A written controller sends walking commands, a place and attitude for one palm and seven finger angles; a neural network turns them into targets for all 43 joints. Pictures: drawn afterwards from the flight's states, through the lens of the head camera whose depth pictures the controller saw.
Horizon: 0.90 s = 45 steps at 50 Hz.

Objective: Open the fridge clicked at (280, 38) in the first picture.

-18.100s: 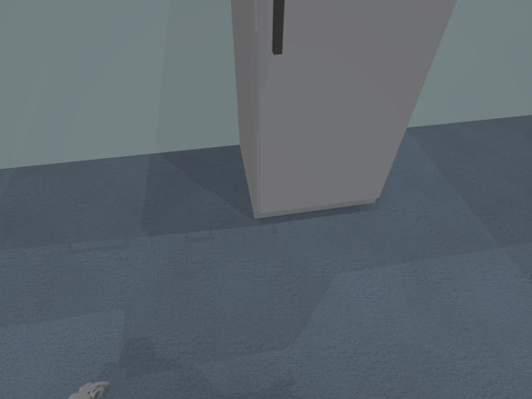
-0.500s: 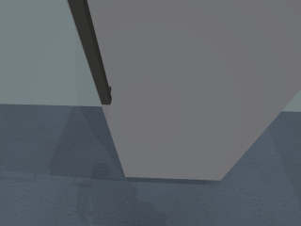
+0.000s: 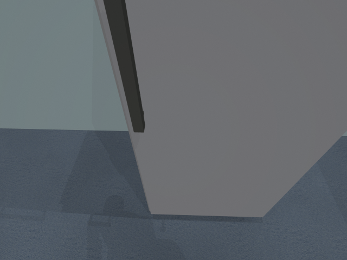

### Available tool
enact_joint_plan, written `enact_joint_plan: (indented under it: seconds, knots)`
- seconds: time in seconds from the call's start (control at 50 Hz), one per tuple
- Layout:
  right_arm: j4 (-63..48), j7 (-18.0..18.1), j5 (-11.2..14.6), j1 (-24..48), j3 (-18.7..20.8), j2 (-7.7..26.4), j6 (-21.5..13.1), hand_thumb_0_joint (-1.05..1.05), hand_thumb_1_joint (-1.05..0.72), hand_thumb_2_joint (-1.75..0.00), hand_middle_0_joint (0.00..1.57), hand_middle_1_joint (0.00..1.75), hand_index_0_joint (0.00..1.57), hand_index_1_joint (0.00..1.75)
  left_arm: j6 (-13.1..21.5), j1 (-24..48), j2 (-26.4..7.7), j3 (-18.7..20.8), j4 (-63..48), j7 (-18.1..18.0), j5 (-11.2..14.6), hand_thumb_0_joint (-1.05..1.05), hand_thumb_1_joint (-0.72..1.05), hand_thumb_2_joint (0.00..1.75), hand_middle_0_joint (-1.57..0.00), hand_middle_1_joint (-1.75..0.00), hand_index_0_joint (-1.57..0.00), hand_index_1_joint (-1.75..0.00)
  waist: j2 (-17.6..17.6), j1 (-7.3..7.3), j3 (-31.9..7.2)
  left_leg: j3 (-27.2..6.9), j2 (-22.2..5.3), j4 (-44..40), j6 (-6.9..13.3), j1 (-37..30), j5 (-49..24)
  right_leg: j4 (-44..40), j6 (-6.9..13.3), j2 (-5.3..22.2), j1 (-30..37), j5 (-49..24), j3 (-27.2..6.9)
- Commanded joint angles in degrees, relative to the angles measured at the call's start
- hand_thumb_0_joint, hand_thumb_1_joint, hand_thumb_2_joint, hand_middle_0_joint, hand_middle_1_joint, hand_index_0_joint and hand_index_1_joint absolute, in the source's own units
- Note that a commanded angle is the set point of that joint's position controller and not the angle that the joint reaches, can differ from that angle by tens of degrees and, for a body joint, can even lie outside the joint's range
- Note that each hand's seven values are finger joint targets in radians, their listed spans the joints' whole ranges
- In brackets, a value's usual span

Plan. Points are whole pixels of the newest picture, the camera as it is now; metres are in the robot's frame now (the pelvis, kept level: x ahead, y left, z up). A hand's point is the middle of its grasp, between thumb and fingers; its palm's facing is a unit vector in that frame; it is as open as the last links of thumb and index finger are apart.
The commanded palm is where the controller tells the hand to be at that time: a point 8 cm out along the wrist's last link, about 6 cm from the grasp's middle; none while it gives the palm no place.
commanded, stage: come to a stop and stand still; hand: left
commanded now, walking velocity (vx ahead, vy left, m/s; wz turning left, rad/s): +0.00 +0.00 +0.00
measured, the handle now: (129, 61) +0.42 +0.10 +0.26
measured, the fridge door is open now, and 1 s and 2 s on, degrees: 0 0 0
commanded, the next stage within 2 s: look again from close up in 1.68 s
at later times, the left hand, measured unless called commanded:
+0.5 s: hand out of the picture +0.03 +0.21 -0.17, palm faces +0.01 -0.98 -0.21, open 7.3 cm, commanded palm none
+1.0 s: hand out of the picture +0.01 +0.16 -0.17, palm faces +0.01 -0.98 -0.19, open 7.3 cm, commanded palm none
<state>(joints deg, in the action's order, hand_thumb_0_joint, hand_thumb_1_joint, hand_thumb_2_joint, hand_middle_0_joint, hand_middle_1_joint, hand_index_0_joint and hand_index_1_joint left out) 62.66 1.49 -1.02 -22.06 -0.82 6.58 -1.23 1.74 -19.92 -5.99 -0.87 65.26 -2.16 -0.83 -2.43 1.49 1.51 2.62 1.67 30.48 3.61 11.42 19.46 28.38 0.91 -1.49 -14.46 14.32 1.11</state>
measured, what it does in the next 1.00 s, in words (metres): stands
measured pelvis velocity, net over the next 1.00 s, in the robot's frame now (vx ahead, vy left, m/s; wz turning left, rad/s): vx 0.03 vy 0.00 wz -0.02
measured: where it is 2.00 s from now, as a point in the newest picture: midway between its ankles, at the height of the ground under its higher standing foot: outside the picture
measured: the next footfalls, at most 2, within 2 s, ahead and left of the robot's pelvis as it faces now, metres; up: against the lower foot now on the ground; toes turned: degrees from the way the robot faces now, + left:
none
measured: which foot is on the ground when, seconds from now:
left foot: down 0.00-1.00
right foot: down 0.00-1.00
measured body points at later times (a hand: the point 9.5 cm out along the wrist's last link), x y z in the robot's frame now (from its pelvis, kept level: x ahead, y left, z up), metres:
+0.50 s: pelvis +0.02 +0.04 +0.00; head +0.04 +0.02 +0.45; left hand +0.03 +0.26 -0.16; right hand +0.00 -0.18 -0.17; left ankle -0.04 +0.07 -0.73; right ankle +0.01 -0.11 -0.73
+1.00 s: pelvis +0.03 +0.00 +0.00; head +0.05 -0.01 +0.45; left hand +0.02 +0.22 -0.15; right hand +0.01 -0.21 -0.16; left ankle -0.04 +0.07 -0.73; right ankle +0.01 -0.12 -0.73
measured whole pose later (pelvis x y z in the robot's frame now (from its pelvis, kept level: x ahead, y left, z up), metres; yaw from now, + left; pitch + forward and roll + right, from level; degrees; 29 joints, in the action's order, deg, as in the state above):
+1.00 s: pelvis +0.03 +0.00 +0.00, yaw -1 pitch -1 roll +0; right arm 64.3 2.9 -0.9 -16.3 -1.0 7.7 -1.7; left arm 0.0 -16.2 -6.7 -0.4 64.8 -2.4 -0.9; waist -1.0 -0.1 4.0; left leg 3.9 3.9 22.7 4.1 3.6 18.1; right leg 28.4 0.1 0.4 -10.5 16.7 -0.7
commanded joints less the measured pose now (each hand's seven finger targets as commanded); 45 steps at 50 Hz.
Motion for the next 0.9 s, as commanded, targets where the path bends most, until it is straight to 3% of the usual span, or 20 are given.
enact_joint_plan:
  seconds: [0.0,0.06,0.08,0.14,0.18,0.3,0.52,0.74,0.88]
  knots:
    - [-2.1,0.8,0.2,-3.7,0.2,4.7,-1.9,0.0,-0.9,-0.9,0.2,0.3,0.2,0.3,1.0,-1.5,-4.7,0.5,-2.1,-0.5,0.4,0.0,0.9,0.9,-0.2,-0.3,-0.2,-0.3,-1.4,-1.09,1.1,-8.7,-8.5,-8.3,-0.5,3.3,-21.2,-0.7,2.9,5.8,4.2,-8.0,-4.9]
    - [-2.0,1.2,0.3,-4.3,0.2,5.8,-1.9,0.0,-0.9,-0.9,0.2,0.3,0.2,0.3,0.3,-1.8,-4.1,0.3,-1.6,-0.7,0.5,0.0,0.9,0.9,-0.2,-0.3,-0.2,-0.3,1.7,-1.15,3.2,-8.6,-8.6,-9.5,-0.8,2.3,-24.4,-0.1,2.4,5.3,3.1,-6.4,-4.2]
    - [-2.0,1.2,0.2,-4.1,0.2,5.7,-1.9,0.0,-0.9,-0.9,0.2,0.3,0.2,0.3,0.2,-1.6,-4.2,0.4,-1.6,-0.6,0.4,0.0,0.9,0.9,-0.2,-0.3,-0.2,-0.3,0.3,-1.34,3.7,-8.3,-8.5,-10.1,-0.9,1.9,-25.8,0.3,2.2,5.3,2.9,-6.5,-3.8]
    - [-1.4,1.3,0.2,-3.9,0.3,6.5,-1.6,0.0,-0.9,-0.9,0.2,0.3,0.2,0.3,-0.4,-1.3,-4.3,0.6,-1.9,-0.8,0.5,0.0,0.9,0.9,-0.2,-0.3,-0.2,-0.3,2.3,-1.31,5.4,-9.0,-8.5,-11.5,-1.5,1.5,-25.4,0.8,1.9,5.0,1.7,-4.4,-3.4]
    - [-1.3,1.5,0.1,-3.9,0.3,6.3,-1.5,0.0,-0.9,-0.9,0.2,0.3,0.2,0.3,-0.7,-0.9,-4.5,0.8,-2.1,-0.8,0.5,0.0,0.9,0.9,-0.2,-0.3,-0.2,-0.3,0.5,-1.58,6.3,-8.9,-8.2,-12.2,-1.9,1.0,-28.6,1.7,1.8,4.9,1.4,-4.6,-3.1]
    - [-1.2,2.0,0.1,-3.3,0.7,7.3,-1.3,0.0,-0.9,-0.9,0.2,0.3,0.2,0.3,-1.3,-0.3,-5.2,1.4,-2.7,-1.1,0.6,0.0,0.9,0.9,-0.2,-0.3,-0.2,-0.3,0.7,-1.65,3.9,-8.7,-8.5,-11.6,-3.1,-4.5,-38.7,3.4,1.8,4.5,1.1,-4.7,-3.3]
    - [-0.5,1.9,0.2,-1.3,0.9,7.6,-1.0,0.0,-0.9,-0.9,0.2,0.3,0.2,0.3,-1.6,-0.1,-5.8,1.5,-2.7,-1.0,0.4,0.0,0.9,0.9,-0.2,-0.3,-0.2,-0.3,1.4,-1.75,2.4,-7.0,-7.6,-11.1,-2.0,-5.9,-33.4,1.6,1.9,5.5,3.5,-9.4,-5.1]
    - [0.5,1.7,0.4,-0.5,0.7,6.8,-0.9,0.0,-0.9,-0.9,0.2,0.3,0.2,0.3,-1.4,0.0,-5.9,1.2,-2.3,-0.6,0.3,0.0,0.9,0.9,-0.2,-0.3,-0.2,-0.3,2.6,-1.4,4.1,-6.2,-7.2,-11.7,-0.5,-4.2,-23.1,-0.8,1.8,6.3,3.8,-11.2,-5.8]
    - [0.9,1.6,0.4,-0.1,0.8,6.1,-1.0,0.0,-0.9,-0.9,0.2,0.3,0.2,0.3,-0.9,-0.1,-6.0,1.1,-2.2,-0.6,0.2,0.0,0.9,0.9,-0.2,-0.3,-0.2,-0.3,3.1,-1.33,2.4,-5.6,-7.3,-11.0,-0.3,-5.4,-22.9,-1.9,2.0,6.9,5.0,-15.3,-6.2]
